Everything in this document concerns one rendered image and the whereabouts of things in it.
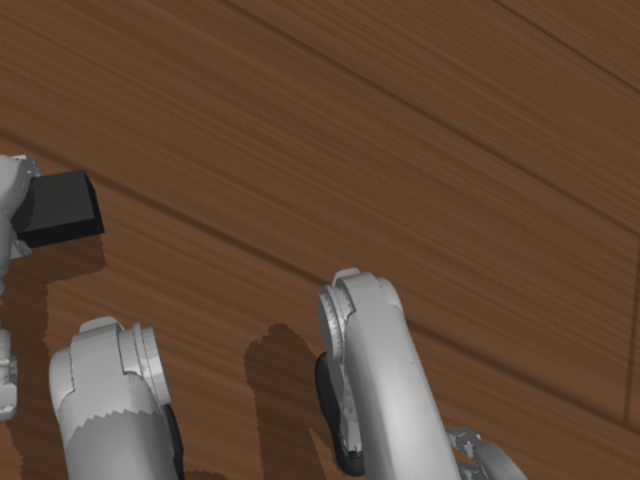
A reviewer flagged right robot foot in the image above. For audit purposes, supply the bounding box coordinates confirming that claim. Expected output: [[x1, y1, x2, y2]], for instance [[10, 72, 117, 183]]
[[315, 352, 365, 477]]

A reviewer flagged left robot arm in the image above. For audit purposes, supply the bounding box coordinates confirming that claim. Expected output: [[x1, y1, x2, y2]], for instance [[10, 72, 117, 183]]
[[0, 213, 17, 422]]

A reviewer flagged right robot hand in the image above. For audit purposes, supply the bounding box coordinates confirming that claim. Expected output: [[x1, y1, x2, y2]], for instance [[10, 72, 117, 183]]
[[444, 426, 528, 480]]

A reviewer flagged left robot foot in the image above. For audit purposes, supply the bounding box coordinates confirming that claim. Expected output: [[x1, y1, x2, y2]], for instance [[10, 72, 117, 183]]
[[164, 404, 185, 480]]

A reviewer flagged left robot hand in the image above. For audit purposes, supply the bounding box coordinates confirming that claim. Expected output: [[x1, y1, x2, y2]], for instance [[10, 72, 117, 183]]
[[0, 154, 44, 259]]

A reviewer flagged carton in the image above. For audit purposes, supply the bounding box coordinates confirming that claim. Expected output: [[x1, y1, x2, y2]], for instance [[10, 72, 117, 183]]
[[10, 170, 105, 248]]

